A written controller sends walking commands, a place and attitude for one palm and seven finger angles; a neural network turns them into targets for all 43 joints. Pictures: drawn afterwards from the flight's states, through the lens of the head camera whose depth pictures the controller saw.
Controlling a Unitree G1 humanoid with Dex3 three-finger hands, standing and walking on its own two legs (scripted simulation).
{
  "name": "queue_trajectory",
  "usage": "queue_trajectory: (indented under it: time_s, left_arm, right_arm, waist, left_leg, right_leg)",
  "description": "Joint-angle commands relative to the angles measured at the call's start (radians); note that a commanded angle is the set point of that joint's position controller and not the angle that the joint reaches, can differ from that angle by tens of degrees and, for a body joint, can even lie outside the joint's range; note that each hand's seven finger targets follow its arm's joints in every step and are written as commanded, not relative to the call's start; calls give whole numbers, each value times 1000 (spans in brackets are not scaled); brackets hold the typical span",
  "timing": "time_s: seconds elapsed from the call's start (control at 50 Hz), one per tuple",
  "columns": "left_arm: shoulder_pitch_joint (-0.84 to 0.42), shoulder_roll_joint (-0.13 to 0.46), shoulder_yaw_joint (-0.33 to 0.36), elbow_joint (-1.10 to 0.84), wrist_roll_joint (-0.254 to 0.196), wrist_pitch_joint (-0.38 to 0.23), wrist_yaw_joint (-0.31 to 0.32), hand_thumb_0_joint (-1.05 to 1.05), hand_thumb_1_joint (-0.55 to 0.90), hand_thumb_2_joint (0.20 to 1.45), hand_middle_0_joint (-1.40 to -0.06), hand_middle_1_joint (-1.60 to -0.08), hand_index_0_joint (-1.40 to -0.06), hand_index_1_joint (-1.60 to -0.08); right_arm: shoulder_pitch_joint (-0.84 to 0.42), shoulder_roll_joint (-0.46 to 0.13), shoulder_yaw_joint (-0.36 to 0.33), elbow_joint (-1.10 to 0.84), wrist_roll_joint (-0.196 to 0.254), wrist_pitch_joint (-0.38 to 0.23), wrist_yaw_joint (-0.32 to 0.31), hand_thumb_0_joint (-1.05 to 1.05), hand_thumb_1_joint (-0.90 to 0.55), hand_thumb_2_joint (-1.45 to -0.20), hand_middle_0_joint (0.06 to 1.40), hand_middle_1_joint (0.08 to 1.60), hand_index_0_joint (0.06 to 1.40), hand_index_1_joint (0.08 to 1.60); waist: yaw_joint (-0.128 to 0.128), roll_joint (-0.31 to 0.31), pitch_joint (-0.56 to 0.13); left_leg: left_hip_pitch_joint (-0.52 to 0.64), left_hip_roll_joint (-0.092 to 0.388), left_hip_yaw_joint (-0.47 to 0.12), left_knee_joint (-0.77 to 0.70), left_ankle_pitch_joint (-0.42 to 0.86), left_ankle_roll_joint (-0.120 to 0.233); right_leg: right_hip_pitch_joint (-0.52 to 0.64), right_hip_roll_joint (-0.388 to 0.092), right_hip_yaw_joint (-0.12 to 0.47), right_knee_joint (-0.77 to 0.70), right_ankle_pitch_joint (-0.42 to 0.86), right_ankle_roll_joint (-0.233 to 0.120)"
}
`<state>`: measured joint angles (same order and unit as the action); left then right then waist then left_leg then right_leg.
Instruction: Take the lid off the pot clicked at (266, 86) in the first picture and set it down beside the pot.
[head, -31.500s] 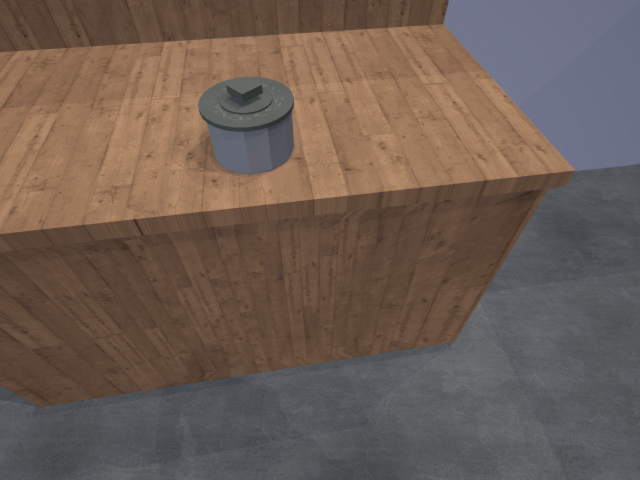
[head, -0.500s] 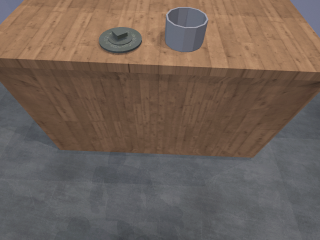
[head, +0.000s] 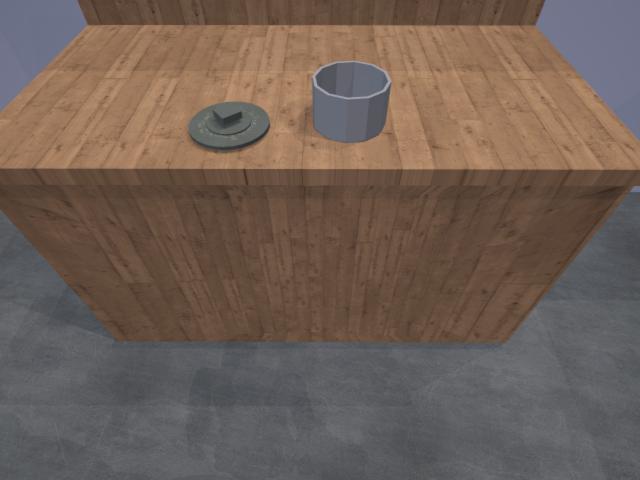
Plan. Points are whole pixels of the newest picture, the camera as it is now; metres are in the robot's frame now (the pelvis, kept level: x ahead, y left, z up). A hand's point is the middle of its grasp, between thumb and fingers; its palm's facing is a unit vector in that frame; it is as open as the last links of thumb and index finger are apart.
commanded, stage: let the arm hang, fingers relaxed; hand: left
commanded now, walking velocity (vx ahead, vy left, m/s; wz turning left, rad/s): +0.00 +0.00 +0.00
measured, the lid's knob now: (227, 113) +0.75 +0.22 +0.05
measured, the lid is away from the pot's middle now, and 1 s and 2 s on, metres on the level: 0.25 0.25 0.25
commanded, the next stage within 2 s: look to check the result in 0.12 s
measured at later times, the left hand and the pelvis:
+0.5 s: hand out of the picture +0.00 +0.17 -0.17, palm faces +0.04 -0.98 -0.21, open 7.3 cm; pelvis -0.01 +0.00 +0.00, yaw +0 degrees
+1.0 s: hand out of the picture -0.02 +0.17 -0.17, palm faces +0.04 -0.98 -0.20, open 7.3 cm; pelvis -0.02 +0.01 +0.00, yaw +0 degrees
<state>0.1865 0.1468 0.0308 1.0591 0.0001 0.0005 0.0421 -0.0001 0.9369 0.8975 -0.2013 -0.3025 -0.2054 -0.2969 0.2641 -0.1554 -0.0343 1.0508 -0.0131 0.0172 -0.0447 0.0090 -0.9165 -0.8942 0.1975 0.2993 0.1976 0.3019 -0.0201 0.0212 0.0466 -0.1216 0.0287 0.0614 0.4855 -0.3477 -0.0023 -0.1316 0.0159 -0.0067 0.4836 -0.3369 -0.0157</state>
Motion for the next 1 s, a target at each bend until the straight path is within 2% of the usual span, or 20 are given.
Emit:
queue_trajectory:
  time_s: [0.0,0.06,0.1,0.16,0.18,0.26,0.28,0.3,0.36,0.42,0.6,0.66,0.68,0.76,0.88,0.98]
  left_arm:
    - [54,112,17,-23,3,-9,0,0,900,900,-200,-300,-200,-300]
    - [62,110,16,-14,3,-14,0,0,900,900,-200,-300,-200,-300]
    - [59,105,14,-12,3,-11,1,0,900,900,-200,-300,-200,-300]
    - [71,101,12,0,2,-13,1,0,900,900,-200,-300,-200,-300]
    - [70,101,10,0,3,-12,2,0,900,900,-200,-300,-200,-300]
    - [86,94,9,13,1,-15,3,0,900,900,-200,-300,-200,-300]
    - [85,93,8,15,2,-13,3,0,900,900,-200,-300,-200,-300]
    - [91,92,7,20,1,-13,3,0,900,900,-200,-300,-200,-300]
    - [101,86,6,27,1,-16,4,0,900,900,-200,-300,-200,-300]
    - [105,82,5,32,1,-14,4,0,900,900,-200,-300,-200,-300]
    - [121,70,3,47,4,-12,3,0,900,900,-200,-300,-200,-300]
    - [129,67,2,52,2,-16,3,0,900,900,-200,-300,-200,-300]
    - [127,67,2,48,3,-14,4,0,900,900,-200,-300,-200,-300]
    - [132,65,3,52,2,-17,4,0,900,900,-200,-300,-200,-300]
    - [136,63,2,51,4,-15,5,0,900,900,-200,-300,-200,-300]
    - [138,62,2,52,4,-14,5,0,900,900,-200,-300,-200,-300]
  right_arm:
    - [83,-76,-19,-17,5,-12,-3,0,-900,-900,200,300,200,300]
    - [93,-74,-19,-12,6,-15,-4,0,-900,-900,200,300,200,300]
    - [95,-71,-19,-6,6,-13,-5,0,-900,-900,200,300,200,300]
    - [101,-69,-16,3,7,-14,-5,0,-900,-900,200,300,200,300]
    - [104,-69,-16,3,9,-12,-5,0,-900,-900,200,300,200,300]
    - [117,-65,-13,16,8,-16,-6,0,-900,-900,200,300,200,300]
    - [113,-60,-13,17,10,-14,-6,0,-900,-900,200,300,200,300]
    - [113,-60,-12,21,9,-14,-5,0,-900,-900,200,300,200,300]
    - [121,-57,-11,28,8,-15,-6,0,-900,-900,200,300,200,300]
    - [126,-52,-10,33,8,-16,-6,0,-900,-900,200,300,200,300]
    - [127,-44,-9,37,9,-15,-6,0,-900,-900,200,300,200,300]
    - [130,-45,-8,37,9,-18,-7,0,-900,-900,200,300,200,300]
    - [128,-43,-10,36,11,-16,-7,0,-900,-900,200,300,200,300]
    - [134,-40,-8,41,10,-21,-9,0,-900,-900,200,300,200,300]
    - [131,-37,-9,43,11,-17,-8,0,-900,-900,200,300,200,300]
    - [132,-39,-8,43,10,-19,-8,0,-900,-900,200,300,200,300]
  waist:
    - [-2,10,0]
    - [-5,-11,-30]
    - [-4,-10,2]
    - [-3,-29,-8]
    - [-4,-26,10]
    - [-2,-27,-14]
    - [-2,-25,12]
    - [-2,-34,8]
    - [-2,-32,5]
    - [-2,-11,14]
    - [-1,-11,43]
    - [-1,-27,10]
    - [-2,-12,32]
    - [-2,-11,1]
    - [-1,-9,43]
    - [-1,-14,28]
  left_leg:
    - [16,84,-60,-55,363,41]
    - [24,83,-57,-52,385,38]
    - [13,85,-58,-64,351,38]
    - [19,87,-59,-70,361,40]
    - [14,85,-61,-72,336,39]
    - [22,88,-61,-78,354,41]
    - [14,85,-64,-81,326,41]
    - [15,87,-62,-83,321,41]
    - [15,86,-61,-84,329,40]
    - [12,87,-65,-90,320,42]
    - [-2,90,-72,-106,265,45]
    - [9,88,-70,-96,298,44]
    - [3,86,-73,-98,281,43]
    - [17,90,-70,-92,342,45]
    - [-3,89,-74,-103,291,43]
    - [3,91,-77,-106,294,46]
  right_leg:
    - [-37,-93,70,-74,387,-26]
    - [-11,-97,73,-76,439,-26]
    - [-32,-94,72,-86,399,-25]
    - [-23,-94,74,-90,409,-23]
    - [-37,-90,74,-95,381,-23]
    - [-19,-93,72,-97,395,-22]
    - [-39,-90,71,-102,362,-22]
    - [-39,-91,73,-106,359,-21]
    - [-33,-93,76,-107,377,-21]
    - [-43,-89,73,-109,344,-20]
    - [-75,-86,74,-122,266,-17]
    - [-52,-90,77,-117,315,-17]
    - [-72,-87,77,-118,291,-17]
    - [-49,-91,73,-106,351,-17]
    - [-77,-87,75,-114,295,-15]
    - [-74,-87,73,-114,284,-14]
